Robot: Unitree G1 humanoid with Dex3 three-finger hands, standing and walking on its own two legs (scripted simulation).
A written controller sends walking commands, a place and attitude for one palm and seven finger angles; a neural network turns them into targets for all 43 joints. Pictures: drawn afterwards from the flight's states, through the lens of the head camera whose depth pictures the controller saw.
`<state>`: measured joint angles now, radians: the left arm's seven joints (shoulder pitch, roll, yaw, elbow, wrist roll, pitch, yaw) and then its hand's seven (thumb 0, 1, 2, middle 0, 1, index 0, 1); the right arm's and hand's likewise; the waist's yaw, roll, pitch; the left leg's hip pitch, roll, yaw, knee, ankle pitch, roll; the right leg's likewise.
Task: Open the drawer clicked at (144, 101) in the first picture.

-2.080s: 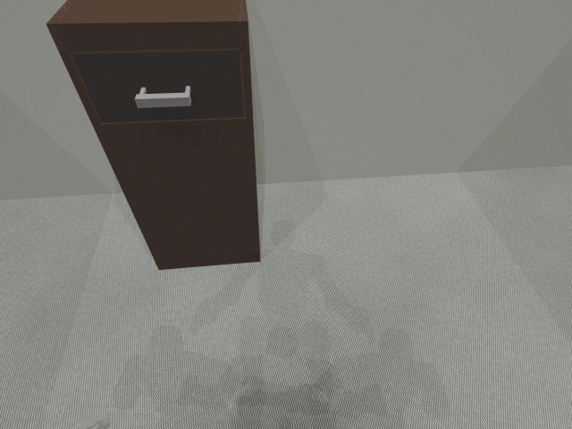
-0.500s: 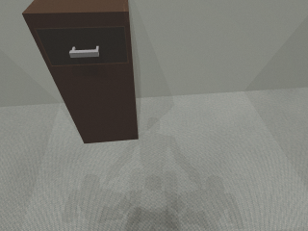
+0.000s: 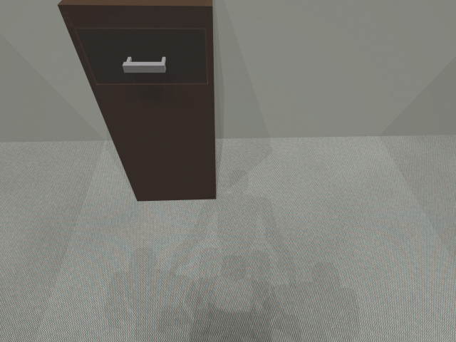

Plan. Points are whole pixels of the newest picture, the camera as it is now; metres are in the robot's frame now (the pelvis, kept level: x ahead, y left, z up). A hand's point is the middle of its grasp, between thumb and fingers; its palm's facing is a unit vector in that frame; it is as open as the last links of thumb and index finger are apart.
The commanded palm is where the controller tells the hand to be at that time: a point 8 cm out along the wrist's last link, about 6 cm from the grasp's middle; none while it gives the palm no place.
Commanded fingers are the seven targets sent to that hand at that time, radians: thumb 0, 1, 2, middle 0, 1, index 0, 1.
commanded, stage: take the last steps up to it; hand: left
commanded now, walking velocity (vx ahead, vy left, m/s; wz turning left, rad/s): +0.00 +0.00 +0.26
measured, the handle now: (145, 63) +0.86 +0.31 +0.03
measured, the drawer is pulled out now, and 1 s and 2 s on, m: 0.00 0.00 0.00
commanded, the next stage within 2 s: come to a stop and stand still in 1.02 s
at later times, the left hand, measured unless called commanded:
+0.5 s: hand out of the picture +0.01 +0.24 -0.18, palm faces +0.12 -0.98 -0.16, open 7.4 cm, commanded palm none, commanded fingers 0.00 0.90 0.90 -0.20 -0.30 -0.20 -0.30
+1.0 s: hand (151, 253) +0.34 +0.21 -0.18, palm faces +0.10 -0.98 -0.17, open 7.3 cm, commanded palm none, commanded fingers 0.00 0.90 0.90 -0.20 -0.30 -0.20 -0.30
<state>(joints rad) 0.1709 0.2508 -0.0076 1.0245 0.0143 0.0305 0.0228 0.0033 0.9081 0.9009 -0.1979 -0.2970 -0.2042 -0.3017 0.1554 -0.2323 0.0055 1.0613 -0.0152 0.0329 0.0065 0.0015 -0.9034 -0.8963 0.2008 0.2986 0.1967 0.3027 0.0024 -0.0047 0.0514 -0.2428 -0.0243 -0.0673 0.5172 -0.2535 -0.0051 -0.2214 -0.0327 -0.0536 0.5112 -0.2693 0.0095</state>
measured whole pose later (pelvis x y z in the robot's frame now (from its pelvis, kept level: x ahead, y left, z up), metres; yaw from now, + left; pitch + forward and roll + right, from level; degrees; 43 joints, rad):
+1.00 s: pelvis +0.26 +0.03 -0.01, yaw +5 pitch -2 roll -1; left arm 0.15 0.14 0.04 1.01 0.02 -0.07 0.01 0.00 0.91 0.90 -0.20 -0.30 -0.20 -0.30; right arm 0.40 -0.12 -0.04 1.16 -0.02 -0.02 -0.02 0.00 -0.90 -0.90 0.20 0.30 0.20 0.30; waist -0.03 0.02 0.08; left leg -0.33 0.07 0.03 1.22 -0.44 0.02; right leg -0.33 -0.02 -0.17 0.61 -0.25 -0.05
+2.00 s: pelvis +0.32 +0.04 +0.00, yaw +6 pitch +0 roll +0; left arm 0.20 0.19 0.04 1.04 0.02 0.03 0.03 0.00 0.91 0.90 -0.20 -0.30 -0.21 -0.30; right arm 0.25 -0.19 -0.03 1.08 -0.02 0.02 -0.02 0.00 -0.91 -0.90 0.20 0.30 0.19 0.30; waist 0.02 -0.02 0.05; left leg -0.19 0.02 0.06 0.49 -0.31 -0.01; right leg -0.27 -0.08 -0.08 0.53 -0.26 0.03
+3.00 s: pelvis +0.33 +0.03 +0.00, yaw +5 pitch -1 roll +1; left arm 0.26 0.16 -0.01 1.11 0.01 0.00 0.03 0.00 0.91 0.90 -0.20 -0.30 -0.20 -0.30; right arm 0.31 -0.16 0.02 1.08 -0.02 -0.02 -0.02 0.01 -0.91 -0.90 0.20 0.30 0.20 0.30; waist 0.00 0.03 0.03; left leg -0.13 0.03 0.07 0.48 -0.33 -0.01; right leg -0.22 -0.07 -0.07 0.53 -0.28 0.02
